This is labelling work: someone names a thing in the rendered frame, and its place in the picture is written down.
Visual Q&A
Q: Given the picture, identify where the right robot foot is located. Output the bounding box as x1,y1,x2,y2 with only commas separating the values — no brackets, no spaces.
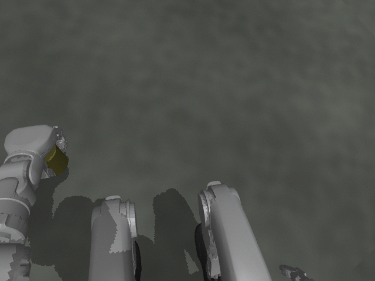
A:
195,223,221,281

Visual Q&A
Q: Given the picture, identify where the right robot hand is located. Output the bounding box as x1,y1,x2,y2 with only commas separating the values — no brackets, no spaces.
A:
279,265,315,281

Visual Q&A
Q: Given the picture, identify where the left robot arm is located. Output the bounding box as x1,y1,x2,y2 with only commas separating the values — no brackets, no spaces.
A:
0,150,44,281

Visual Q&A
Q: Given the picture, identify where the can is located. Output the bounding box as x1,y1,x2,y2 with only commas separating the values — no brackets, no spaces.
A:
44,144,68,176

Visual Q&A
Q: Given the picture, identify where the left robot hand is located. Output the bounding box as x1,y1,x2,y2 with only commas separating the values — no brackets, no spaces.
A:
4,125,67,179

